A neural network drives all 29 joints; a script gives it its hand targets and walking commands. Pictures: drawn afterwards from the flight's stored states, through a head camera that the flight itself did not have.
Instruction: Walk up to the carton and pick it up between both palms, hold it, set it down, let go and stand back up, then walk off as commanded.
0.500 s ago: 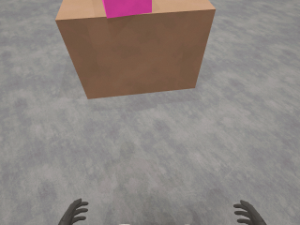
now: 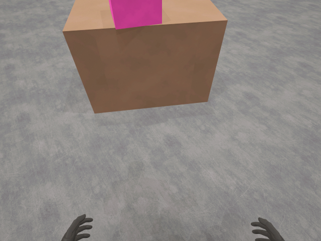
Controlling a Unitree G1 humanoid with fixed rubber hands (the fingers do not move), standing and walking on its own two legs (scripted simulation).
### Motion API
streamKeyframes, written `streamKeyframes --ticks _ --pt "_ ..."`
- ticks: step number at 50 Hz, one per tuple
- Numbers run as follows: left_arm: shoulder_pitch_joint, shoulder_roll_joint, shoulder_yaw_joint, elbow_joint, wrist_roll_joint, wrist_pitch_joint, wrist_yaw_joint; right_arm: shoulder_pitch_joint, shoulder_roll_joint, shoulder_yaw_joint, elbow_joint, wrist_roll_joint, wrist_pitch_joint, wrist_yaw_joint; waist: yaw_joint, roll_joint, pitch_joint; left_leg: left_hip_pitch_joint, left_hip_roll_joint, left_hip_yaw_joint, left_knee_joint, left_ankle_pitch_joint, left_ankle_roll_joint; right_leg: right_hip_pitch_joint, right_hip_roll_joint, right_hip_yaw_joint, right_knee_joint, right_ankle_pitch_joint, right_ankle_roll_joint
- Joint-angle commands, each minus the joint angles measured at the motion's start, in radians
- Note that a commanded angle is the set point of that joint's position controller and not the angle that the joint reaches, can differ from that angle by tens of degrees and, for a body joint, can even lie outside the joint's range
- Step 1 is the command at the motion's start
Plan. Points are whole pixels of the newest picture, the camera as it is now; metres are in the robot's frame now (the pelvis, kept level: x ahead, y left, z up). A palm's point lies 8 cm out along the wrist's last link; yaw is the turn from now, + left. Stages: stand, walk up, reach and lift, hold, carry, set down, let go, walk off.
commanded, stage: stand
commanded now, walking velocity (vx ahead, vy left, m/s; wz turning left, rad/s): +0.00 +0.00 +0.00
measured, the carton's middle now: (133, 0) +1.39 +0.18 +0.05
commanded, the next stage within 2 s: walk up in 1.06 s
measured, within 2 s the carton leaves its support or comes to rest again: neither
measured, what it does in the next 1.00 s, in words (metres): stands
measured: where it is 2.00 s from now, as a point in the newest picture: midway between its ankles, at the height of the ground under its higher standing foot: outside the picture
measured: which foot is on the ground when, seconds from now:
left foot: down 0.00-1.00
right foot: down 0.00-1.00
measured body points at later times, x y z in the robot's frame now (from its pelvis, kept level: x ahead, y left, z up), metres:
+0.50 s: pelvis +0.00 +0.00 +0.00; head +0.02 +0.00 +0.45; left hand +0.14 +0.25 -0.10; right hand +0.13 -0.28 -0.11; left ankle +0.01 +0.12 -0.71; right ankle +0.00 -0.12 -0.71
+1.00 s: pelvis -0.02 +0.00 +0.00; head -0.01 +0.00 +0.45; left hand +0.12 +0.26 -0.11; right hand +0.10 -0.28 -0.11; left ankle +0.01 +0.12 -0.71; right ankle +0.00 -0.12 -0.71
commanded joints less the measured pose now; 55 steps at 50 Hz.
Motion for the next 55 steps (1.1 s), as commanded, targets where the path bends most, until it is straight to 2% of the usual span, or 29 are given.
streamKeyframes --ticks 1,6,7,11,16,19,24,31,38,41,51,53,55 --pt "-0.053 0.259 0.096 -0.009 0.014 -0.052 0.011 -0.053 -0.222 -0.082 -0.07 -0.031 -0.041 -0.01 0.001 -0.024 -0.144 0.035 0.09 -0.09 -0.116 0.262 0.087 0.031 -0.079 0.093 -0.101 0.275 -0.081" --pt "-0.046 0.263 0.097 -0.003 0.012 -0.052 0.011 -0.06 -0.229 -0.082 -0.066 -0.031 -0.042 -0.01 0.0 0.006 -0.148 0.042 0.093 -0.091 -0.122 0.286 0.091 0.036 -0.077 0.094 -0.098 0.292 -0.079" --pt "-0.047 0.264 0.098 0.0 0.014 -0.052 0.011 -0.059 -0.227 -0.083 -0.061 -0.029 -0.043 -0.01 0.003 -0.009 -0.165 0.045 0.094 -0.094 -0.114 0.302 0.09 0.048 -0.077 0.089 -0.098 0.299 -0.079" --pt "-0.045 0.262 0.094 0.012 0.013 -0.052 0.013 -0.048 -0.232 -0.083 -0.051 -0.027 -0.043 -0.011 -0.004 -0.011 -0.15 0.048 0.093 -0.09 -0.124 0.291 0.09 0.04 -0.082 0.09 -0.106 0.307 -0.08" --pt "-0.044 0.269 0.094 0.016 0.009 -0.051 0.013 -0.056 -0.236 -0.082 -0.043 -0.029 -0.044 -0.01 0.003 -0.001 -0.148 0.046 0.096 -0.095 -0.127 0.307 0.094 0.049 -0.079 0.093 -0.102 0.317 -0.078" --pt "-0.056 0.267 0.095 0.025 0.011 -0.053 0.012 -0.058 -0.229 -0.08 -0.041 -0.026 -0.043 -0.012 -0.003 -0.021 -0.151 0.057 0.094 -0.09 -0.121 0.326 0.09 0.045 -0.082 0.098 -0.106 0.325 -0.08" --pt "-0.044 0.268 0.092 0.034 0.009 -0.051 0.013 -0.056 -0.234 -0.077 -0.03 -0.026 -0.044 -0.011 0.002 0.006 -0.144 0.054 0.101 -0.102 -0.129 0.319 0.095 0.047 -0.08 0.097 -0.11 0.316 -0.078" --pt "-0.044 0.274 0.093 0.047 0.009 -0.052 0.013 -0.054 -0.236 -0.078 -0.015 -0.026 -0.043 -0.012 0.001 -0.011 -0.146 0.056 0.099 -0.097 -0.127 0.323 0.093 0.05 -0.083 0.102 -0.114 0.331 -0.081" --pt "-0.056 0.274 0.092 0.058 0.011 -0.051 0.011 -0.071 -0.241 -0.077 -0.006 -0.024 -0.039 -0.012 0.002 0.001 -0.124 0.04 0.103 -0.106 -0.153 0.263 0.092 0.04 -0.076 0.095 -0.127 0.27 -0.076" --pt "-0.057 0.274 0.09 0.068 0.01 -0.05 0.012 -0.063 -0.229 -0.073 0.004 -0.023 -0.04 -0.01 -0.003 -0.024 -0.107 0.035 0.095 -0.1 -0.158 0.245 0.086 0.038 -0.084 0.108 -0.147 0.265 -0.079" --pt "-0.048 0.272 0.087 0.091 0.009 -0.048 0.008 -0.068 -0.237 -0.074 0.029 -0.026 -0.037 -0.008 0.002 0.014 -0.087 0.014 0.107 -0.129 -0.198 0.185 0.09 0.039 -0.078 0.112 -0.162 0.201 -0.075" --pt "-0.07 0.272 0.086 0.094 0.013 -0.051 0.008 -0.077 -0.234 -0.073 0.032 -0.026 -0.04 -0.008 -0.006 -0.016 -0.088 0.024 0.101 -0.117 -0.192 0.181 0.084 0.03 -0.085 0.117 -0.175 0.205 -0.079" --pt "-0.066 0.27 0.087 0.102 0.012 -0.049 0.007 -0.078 -0.233 -0.071 0.039 -0.025 -0.039 -0.008 -0.005 -0.006 -0.083 0.029 0.108 -0.124 -0.207 0.167 0.085 0.02 -0.08 0.112 -0.172 0.186 -0.075"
